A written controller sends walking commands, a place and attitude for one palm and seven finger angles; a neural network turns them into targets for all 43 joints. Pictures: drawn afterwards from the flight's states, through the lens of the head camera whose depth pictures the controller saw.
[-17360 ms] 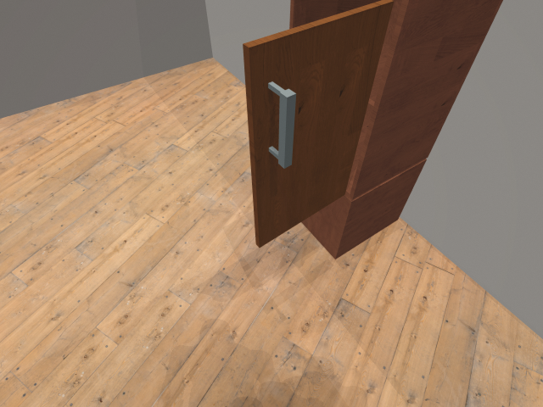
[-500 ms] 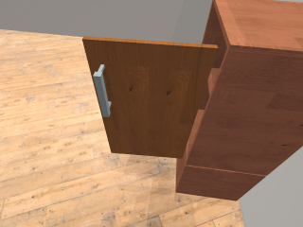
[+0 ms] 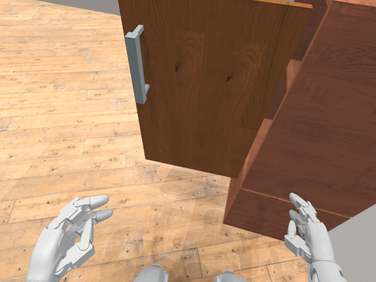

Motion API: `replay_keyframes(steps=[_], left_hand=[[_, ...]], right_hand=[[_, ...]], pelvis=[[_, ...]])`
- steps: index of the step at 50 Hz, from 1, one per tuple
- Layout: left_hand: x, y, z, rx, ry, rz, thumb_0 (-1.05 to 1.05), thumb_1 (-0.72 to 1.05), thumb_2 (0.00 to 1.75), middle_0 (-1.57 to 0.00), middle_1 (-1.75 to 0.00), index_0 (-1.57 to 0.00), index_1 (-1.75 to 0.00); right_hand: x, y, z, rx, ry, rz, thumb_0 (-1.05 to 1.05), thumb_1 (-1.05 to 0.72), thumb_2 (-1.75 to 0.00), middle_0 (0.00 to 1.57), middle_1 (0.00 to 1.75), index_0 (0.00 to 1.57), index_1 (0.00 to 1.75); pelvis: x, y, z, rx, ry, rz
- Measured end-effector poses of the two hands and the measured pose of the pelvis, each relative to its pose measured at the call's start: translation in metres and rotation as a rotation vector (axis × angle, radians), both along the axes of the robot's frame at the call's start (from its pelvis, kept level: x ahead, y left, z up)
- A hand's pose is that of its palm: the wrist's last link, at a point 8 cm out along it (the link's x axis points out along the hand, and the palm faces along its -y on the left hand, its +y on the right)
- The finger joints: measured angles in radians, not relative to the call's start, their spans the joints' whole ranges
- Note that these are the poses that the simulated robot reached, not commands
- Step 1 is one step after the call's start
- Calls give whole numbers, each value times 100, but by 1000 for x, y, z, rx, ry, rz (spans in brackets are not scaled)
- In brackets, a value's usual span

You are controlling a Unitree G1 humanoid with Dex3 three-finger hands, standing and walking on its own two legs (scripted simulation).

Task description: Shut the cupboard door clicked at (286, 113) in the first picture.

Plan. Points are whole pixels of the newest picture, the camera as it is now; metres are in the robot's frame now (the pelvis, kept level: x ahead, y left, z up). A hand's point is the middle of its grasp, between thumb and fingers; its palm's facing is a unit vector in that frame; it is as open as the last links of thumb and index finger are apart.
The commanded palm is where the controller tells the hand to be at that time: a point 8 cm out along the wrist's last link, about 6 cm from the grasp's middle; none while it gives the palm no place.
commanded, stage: raise the hand and make a fist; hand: left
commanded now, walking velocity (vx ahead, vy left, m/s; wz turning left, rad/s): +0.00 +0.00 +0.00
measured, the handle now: (140, 67) +0.53 +0.18 +0.17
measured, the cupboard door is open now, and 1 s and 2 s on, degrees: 93 93 93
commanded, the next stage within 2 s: bring the fist close to the handle in 1.40 s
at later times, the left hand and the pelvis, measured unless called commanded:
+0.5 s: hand (93, 205) +0.22 +0.19 +0.10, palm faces -0.09 -0.99 -0.06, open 3.5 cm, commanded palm +0.20 +0.25 +0.12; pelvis +0.02 +0.01 +0.03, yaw -1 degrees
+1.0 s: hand (78, 164) +0.26 +0.21 +0.16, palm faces -0.06 -0.99 -0.09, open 3.1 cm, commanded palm +0.24 +0.26 +0.17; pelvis +0.03 +0.02 +0.06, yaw +0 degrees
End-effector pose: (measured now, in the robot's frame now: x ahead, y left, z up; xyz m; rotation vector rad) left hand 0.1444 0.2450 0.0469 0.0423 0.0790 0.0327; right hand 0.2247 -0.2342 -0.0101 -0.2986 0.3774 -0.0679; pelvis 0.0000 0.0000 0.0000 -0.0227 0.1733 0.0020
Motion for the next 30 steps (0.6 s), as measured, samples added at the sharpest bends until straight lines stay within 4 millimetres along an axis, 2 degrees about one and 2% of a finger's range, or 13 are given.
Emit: replay_keyframes(steps=[4,8,12,18,24,30], left_hand=[[11,-2,23,26,-110,-42,2,90,90,-57,-71,-58,-71],[37,-12,29,11,-69,-146,2,90,90,-65,-79,-65,-79],[52,-12,34,-7,7,-159,2,90,90,-72,-87,-72,-87],[55,1,54,11,-21,-99,2,90,90,-83,-99,-83,-99],[57,1,60,12,-41,-121,2,90,90,-94,-111,-94,-111],[66,5,73,22,-74,-111,2,90,90,-105,-123,-105,-123]], right_hand=[[-1,20,-23,46,62,46,1,-91,-90,20,30,20,30],[-22,31,-42,108,155,15,1,-91,-90,20,30,20,30],[-48,28,-46,144,228,-65,1,-90,-90,20,30,21,30],[-74,11,-41,109,279,-140,1,-90,-90,20,30,21,30],[-71,-2,-28,51,255,-151,1,-91,-90,20,30,20,30],[-49,5,-9,49,175,-128,1,-91,-90,20,30,20,30]], pelvis=[[-2,-2,-2,-18,6,18],[0,-2,3,-16,6,12],[6,0,13,-4,0,-4],[15,7,24,3,-14,-15],[17,14,29,1,-30,-14],[21,18,35,-1,-54,-13]])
